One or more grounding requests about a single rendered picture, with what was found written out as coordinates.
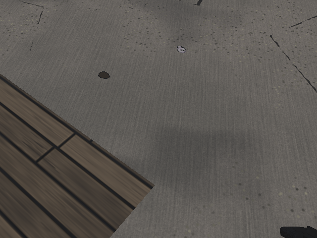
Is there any right robot hand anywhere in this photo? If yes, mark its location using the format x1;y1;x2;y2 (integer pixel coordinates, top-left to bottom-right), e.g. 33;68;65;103
279;226;317;238

